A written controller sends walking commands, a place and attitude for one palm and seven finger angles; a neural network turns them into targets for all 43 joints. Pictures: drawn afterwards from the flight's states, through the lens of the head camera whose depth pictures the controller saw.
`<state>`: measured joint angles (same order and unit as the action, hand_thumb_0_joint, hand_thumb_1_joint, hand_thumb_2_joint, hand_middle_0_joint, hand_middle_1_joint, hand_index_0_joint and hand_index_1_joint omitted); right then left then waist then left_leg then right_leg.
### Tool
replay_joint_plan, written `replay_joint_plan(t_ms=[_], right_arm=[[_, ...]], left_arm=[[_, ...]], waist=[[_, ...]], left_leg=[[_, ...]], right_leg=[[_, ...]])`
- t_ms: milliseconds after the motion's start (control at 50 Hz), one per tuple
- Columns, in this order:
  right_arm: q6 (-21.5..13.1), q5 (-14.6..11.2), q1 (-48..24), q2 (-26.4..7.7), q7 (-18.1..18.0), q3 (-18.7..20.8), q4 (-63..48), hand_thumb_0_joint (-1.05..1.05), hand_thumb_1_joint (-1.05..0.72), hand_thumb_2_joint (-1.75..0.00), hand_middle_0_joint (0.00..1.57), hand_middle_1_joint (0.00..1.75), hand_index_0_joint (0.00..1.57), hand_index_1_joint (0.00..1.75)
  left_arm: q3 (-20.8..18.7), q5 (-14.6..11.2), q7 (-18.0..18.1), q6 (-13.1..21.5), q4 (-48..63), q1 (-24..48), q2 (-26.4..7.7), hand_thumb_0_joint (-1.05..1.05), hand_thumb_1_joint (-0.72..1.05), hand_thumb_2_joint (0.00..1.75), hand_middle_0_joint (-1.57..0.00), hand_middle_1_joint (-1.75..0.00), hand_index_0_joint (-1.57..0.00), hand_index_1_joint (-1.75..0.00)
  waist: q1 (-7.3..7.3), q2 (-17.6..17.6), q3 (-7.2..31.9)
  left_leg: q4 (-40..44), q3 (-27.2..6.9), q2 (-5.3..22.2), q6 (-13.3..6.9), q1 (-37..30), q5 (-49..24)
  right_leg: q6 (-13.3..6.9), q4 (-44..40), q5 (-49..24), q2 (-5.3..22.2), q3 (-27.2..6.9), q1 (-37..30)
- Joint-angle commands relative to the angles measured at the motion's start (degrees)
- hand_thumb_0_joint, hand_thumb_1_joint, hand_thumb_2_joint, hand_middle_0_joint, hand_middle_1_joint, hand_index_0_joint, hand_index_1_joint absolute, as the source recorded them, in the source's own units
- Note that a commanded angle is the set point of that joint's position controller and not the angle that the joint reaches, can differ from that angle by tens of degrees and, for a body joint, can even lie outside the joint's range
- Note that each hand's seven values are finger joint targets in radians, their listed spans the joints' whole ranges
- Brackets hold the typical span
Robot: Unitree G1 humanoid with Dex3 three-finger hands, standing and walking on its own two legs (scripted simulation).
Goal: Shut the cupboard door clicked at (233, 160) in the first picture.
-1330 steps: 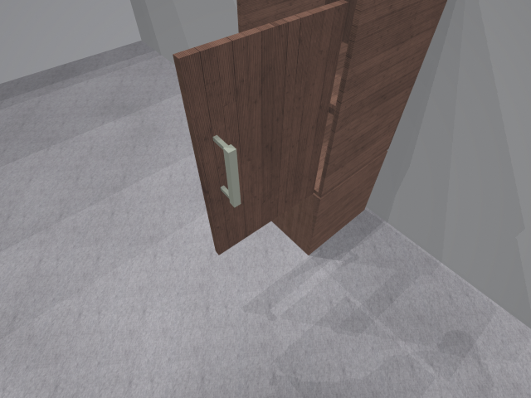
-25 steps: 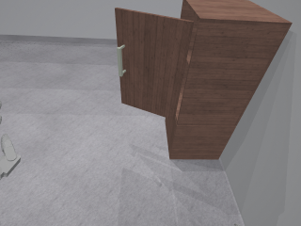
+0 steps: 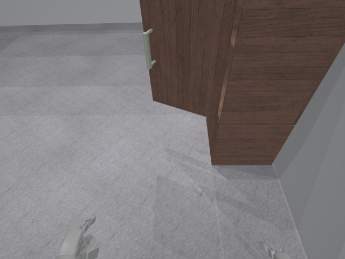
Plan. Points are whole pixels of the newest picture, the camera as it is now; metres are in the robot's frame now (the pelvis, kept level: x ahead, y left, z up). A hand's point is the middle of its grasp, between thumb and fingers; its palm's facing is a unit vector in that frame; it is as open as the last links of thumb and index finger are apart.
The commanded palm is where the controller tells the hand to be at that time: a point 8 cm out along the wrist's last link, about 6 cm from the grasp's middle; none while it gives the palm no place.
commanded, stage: let the arm hang, fingers relaxed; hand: left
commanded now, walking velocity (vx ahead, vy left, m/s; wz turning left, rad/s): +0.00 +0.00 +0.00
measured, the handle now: (149, 49) +0.95 +0.14 +0.01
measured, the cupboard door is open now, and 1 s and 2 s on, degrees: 65 65 65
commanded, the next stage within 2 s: look to check the result in 0.90 s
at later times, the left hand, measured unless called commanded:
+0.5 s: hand out of the picture -0.03 +0.19 -0.15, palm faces +0.01 -0.97 -0.23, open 7.3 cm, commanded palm none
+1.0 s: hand out of the picture -0.03 +0.17 -0.15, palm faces +0.01 -0.99 -0.16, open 7.3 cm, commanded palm none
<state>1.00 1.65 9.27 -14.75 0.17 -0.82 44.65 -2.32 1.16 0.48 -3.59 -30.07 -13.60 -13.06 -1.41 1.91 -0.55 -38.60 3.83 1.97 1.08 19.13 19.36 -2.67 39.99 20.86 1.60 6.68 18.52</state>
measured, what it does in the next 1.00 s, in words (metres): stands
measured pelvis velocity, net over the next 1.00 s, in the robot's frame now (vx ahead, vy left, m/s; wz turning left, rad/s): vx -0.02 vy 0.02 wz -0.04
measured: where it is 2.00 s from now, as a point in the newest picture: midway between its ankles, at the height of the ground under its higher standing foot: outside the picture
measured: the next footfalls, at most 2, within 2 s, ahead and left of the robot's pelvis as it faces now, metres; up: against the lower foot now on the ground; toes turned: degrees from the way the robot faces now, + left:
none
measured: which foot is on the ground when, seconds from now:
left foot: down 0.00-1.00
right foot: down 0.00-1.00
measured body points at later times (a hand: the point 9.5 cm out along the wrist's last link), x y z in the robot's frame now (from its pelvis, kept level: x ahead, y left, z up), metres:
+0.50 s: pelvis -0.01 +0.00 +0.03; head -0.02 -0.01 +0.48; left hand -0.03 +0.24 -0.13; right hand -0.05 -0.21 -0.14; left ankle +0.01 +0.13 -0.72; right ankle +0.00 -0.08 -0.72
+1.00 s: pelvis -0.02 +0.02 +0.02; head -0.02 +0.01 +0.47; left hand -0.03 +0.22 -0.14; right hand -0.06 -0.18 -0.14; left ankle +0.01 +0.13 -0.72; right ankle +0.00 -0.08 -0.72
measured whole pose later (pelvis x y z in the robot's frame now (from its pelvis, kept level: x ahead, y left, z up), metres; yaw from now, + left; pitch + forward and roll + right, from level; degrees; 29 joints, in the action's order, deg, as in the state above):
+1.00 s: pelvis -0.02 +0.02 +0.02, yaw -2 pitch -2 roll +0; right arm 0.7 1.1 20.0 -5.8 -2.2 0.0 64.9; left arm -0.8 0.8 1.9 0.0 -65.9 -19.0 -6.1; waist -0.7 0.3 -0.7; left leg -23.3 6.2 2.0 -0.5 10.7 10.8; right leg -1.7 23.5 11.4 0.2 4.7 10.5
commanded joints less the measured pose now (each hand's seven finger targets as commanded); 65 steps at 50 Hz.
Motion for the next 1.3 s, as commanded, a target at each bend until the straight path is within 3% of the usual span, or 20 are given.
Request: replay_joint_plan(t_ms=[0,60,80,120,160,180,260,440,500,680,900,1080,1280], right_arm=[[-0.49,0.10,1.92,-4.63,-0.90,1.55,-0.66,0.00,-0.90,-0.90,0.20,0.30,0.20,0.30],[-0.57,-0.09,1.98,-2.84,-1.46,1.06,4.19,0.00,-0.90,-0.90,0.20,0.30,0.20,0.30],[-0.70,0.15,2.10,-2.66,-1.63,1.57,5.01,0.00,-0.90,-0.90,0.20,0.30,0.20,0.30],[-0.40,0.00,2.92,-1.50,-1.69,1.65,7.25,0.00,-0.90,-0.90,0.20,0.30,0.20,0.30],[-0.17,-0.11,3.72,-1.23,-1.67,1.62,9.37,0.00,-0.90,-0.90,0.20,0.30,0.20,0.30],[-0.01,-0.27,4.41,-1.25,-1.67,1.78,10.08,0.00,-0.90,-0.90,0.20,0.30,0.20,0.30],[0.05,-0.38,7.70,-0.78,-1.69,1.69,13.78,0.00,-0.90,-0.90,0.20,0.30,0.20,0.30],[-0.41,-0.59,12.46,1.43,-2.07,1.19,18.63,0.00,-0.90,-0.90,0.20,0.30,0.20,0.30],[-0.33,-0.60,13.37,2.50,-2.14,1.07,19.54,0.00,-0.90,-0.90,0.20,0.30,0.20,0.30],[-0.66,-0.70,15.45,3.97,-2.43,1.21,19.97,0.00,-0.90,-0.90,0.20,0.30,0.20,0.30],[-0.85,-0.68,15.35,4.03,-2.52,1.59,19.15,0.00,-0.90,-0.90,0.20,0.30,0.20,0.30],[-0.92,-0.88,13.59,1.99,-2.30,2.03,18.41,0.00,-0.90,-0.90,0.20,0.30,0.20,0.30],[-1.12,-0.89,10.96,-0.80,-2.10,2.36,17.91,0.00,-0.90,-0.90,0.20,0.30,0.20,0.30]], left_arm=[[-0.58,-0.09,0.62,3.71,-6.96,-0.96,-8.42,0.00,0.90,0.90,-0.20,-0.30,-0.20,-0.30],[0.08,-0.46,0.80,3.98,-16.09,-1.28,-6.45,0.00,0.90,0.90,-0.20,-0.30,-0.20,-0.30],[-0.95,0.04,1.01,4.16,-17.15,-2.47,-4.54,0.00,0.90,0.90,-0.20,-0.30,-0.20,-0.30],[-0.56,-0.21,1.04,4.04,-20.15,-2.18,-4.44,0.00,0.90,0.90,-0.20,-0.30,-0.20,-0.30],[-0.15,-0.34,0.90,3.98,-23.02,-1.87,-4.40,0.00,0.90,0.90,-0.20,-0.30,-0.20,-0.30],[-0.05,-0.32,0.93,3.96,-24.23,-1.93,-4.56,0.00,0.90,0.90,-0.20,-0.30,-0.20,-0.30],[0.54,-0.50,0.93,4.10,-28.56,-2.79,-4.30,0.00,0.90,0.90,-0.20,-0.30,-0.20,-0.30],[0.84,-0.73,1.49,4.23,-33.52,-6.02,-2.19,0.00,0.90,0.90,-0.20,-0.30,-0.20,-0.30],[0.81,-0.71,1.65,4.01,-34.21,-6.70,-1.56,0.00,0.90,0.90,-0.20,-0.30,-0.20,-0.30],[0.66,-0.54,1.94,4.03,-34.75,-8.70,0.29,0.00,0.90,0.90,-0.20,-0.30,-0.20,-0.30],[0.58,-0.34,2.02,4.12,-34.56,-9.37,1.50,0.00,0.90,0.90,-0.20,-0.30,-0.20,-0.30],[0.43,-0.21,1.92,4.40,-34.09,-8.55,-0.33,0.00,0.90,0.90,-0.20,-0.30,-0.20,-0.30],[0.08,-0.19,1.63,4.53,-33.32,-6.10,-3.12,0.00,0.90,0.90,-0.20,-0.30,-0.20,-0.30]], waist=[[0.56,-3.57,7.48],[0.68,3.57,6.30],[1.12,5.12,6.79],[1.04,7.07,4.94],[1.04,5.61,1.85],[1.00,3.06,0.21],[0.76,-1.71,-2.42],[1.06,-4.13,-4.31],[1.17,-2.62,-6.03],[1.22,-0.31,-5.95],[1.00,-0.60,-5.99],[0.96,-2.38,-5.59],[0.91,-1.76,-4.30]], left_leg=[[7.59,-3.72,3.40,-0.95,-7.52,-22.72],[12.13,-3.81,4.31,-1.12,-8.70,-19.36],[12.56,-3.98,4.82,-1.39,-9.47,-19.11],[14.44,-3.87,4.83,-1.34,-8.10,-14.29],[16.67,-4.13,4.70,-1.26,-7.20,-9.67],[17.12,-4.25,4.90,-1.27,-7.60,-8.84],[18.57,-3.43,4.55,-1.45,-8.28,-6.91],[20.30,-2.97,4.58,-1.84,-8.23,-7.62],[20.58,-2.89,4.40,-1.88,-7.41,-6.59],[21.05,-2.85,4.35,-2.07,-6.15,-5.33],[21.59,-3.67,4.67,-2.47,-5.71,-3.85],[21.33,-3.44,4.94,-2.64,-7.40,-5.24],[21.62,-3.56,5.22,-2.66,-8.66,-6.04]], right_leg=[[-0.99,-11.79,-29.09,7.33,-9.17,-7.79],[-0.30,-15.39,-21.57,5.67,-8.98,-9.20],[-0.25,-16.86,-20.96,5.28,-8.44,-9.86],[-0.47,-19.39,-17.40,5.39,-8.55,-10.49],[-0.63,-22.23,-11.87,5.27,-8.87,-9.25],[-0.65,-23.43,-9.84,5.08,-8.72,-8.04],[-0.45,-26.34,-5.46,5.49,-9.29,-6.53],[-0.29,-26.09,-5.46,5.02,-8.90,-6.46],[-0.30,-25.89,-3.97,4.92,-8.79,-5.17],[-0.20,-24.01,-5.21,4.17,-8.56,-4.90],[0.02,-22.79,-6.41,3.76,-8.44,-4.07],[0.08,-22.69,-7.09,3.94,-8.68,-3.62],[-0.02,-22.83,-7.75,4.15,-9.10,-4.54]])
